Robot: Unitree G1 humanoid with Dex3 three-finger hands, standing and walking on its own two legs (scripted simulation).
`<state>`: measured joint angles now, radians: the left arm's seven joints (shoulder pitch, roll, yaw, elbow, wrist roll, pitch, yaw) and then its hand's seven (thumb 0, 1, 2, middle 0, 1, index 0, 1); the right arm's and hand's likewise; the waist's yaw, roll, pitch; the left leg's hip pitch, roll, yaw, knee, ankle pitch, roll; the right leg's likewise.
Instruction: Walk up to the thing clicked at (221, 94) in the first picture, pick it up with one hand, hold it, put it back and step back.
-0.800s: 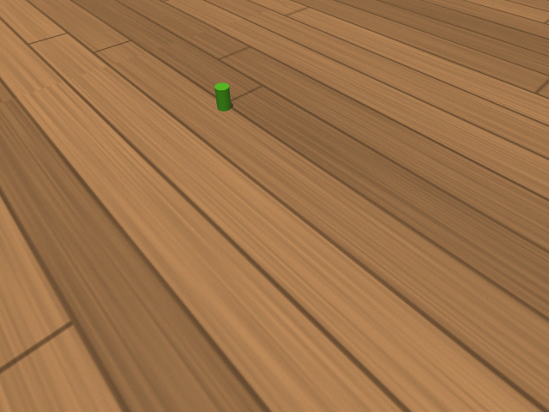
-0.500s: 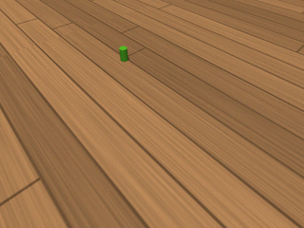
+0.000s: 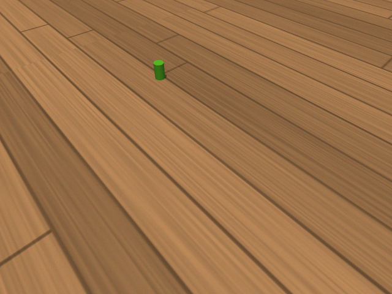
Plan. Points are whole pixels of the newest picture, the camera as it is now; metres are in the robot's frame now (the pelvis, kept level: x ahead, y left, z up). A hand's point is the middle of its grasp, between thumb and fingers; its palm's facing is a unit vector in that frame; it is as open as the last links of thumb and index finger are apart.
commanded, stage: stand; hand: left
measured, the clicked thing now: (159, 70) +1.99 +0.37 -0.71
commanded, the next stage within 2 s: walk up in 0.32 s
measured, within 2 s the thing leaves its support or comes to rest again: neither
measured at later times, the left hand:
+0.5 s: hand out of the picture +0.07 +0.29 -0.15, palm faces +0.06 -0.93 -0.35, open 7.4 cm
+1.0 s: hand (46, 223) +0.32 +0.41 -0.15, palm faces -0.02 -0.96 -0.29, open 7.4 cm
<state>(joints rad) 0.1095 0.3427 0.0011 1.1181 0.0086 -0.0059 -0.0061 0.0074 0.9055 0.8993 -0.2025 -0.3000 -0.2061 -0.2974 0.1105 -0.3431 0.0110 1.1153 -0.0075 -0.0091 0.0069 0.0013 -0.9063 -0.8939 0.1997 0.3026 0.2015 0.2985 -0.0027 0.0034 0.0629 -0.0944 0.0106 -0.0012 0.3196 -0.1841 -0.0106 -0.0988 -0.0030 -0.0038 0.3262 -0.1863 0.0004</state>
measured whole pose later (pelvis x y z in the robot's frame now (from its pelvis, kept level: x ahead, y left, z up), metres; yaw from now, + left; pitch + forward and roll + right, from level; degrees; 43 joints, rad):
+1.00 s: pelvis +0.24 +0.14 +0.00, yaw +3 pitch -3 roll +0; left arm 0.19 0.45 0.05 0.96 0.01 -0.03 -0.11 0.01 0.91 0.90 -0.20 -0.30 -0.21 -0.30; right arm 0.35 -0.37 -0.06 0.98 0.00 -0.10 0.07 0.00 -0.90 -0.89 0.20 0.30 0.20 0.30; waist -0.04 -0.08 0.03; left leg 0.01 -0.02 0.13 0.31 -0.28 0.04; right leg -0.59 -0.09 0.04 0.89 -0.12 0.02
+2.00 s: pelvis +0.83 +0.19 -0.01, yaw +2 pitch -3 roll +1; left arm 0.23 0.44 0.05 0.88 0.01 -0.03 -0.10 0.01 0.91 0.90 -0.20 -0.30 -0.20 -0.30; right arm 0.36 -0.39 -0.04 0.89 0.00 -0.10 0.05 0.00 -0.90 -0.89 0.20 0.30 0.21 0.30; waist -0.03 -0.06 0.09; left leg -0.07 0.04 0.14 0.42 -0.31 0.00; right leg -0.55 -0.12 0.00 0.77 -0.18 0.00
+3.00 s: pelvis +1.24 +0.14 -0.02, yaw +2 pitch -4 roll +2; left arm 0.27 0.43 0.07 0.90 0.02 -0.03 -0.10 0.01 0.91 0.90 -0.20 -0.30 -0.20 -0.30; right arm 0.34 -0.43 -0.05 0.86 -0.01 -0.08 0.05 0.00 -0.90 -0.89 0.20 0.30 0.21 0.30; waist -0.03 -0.02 0.05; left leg -0.13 0.07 0.11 0.51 -0.32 -0.01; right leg -0.46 -0.12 -0.01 0.68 -0.19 0.00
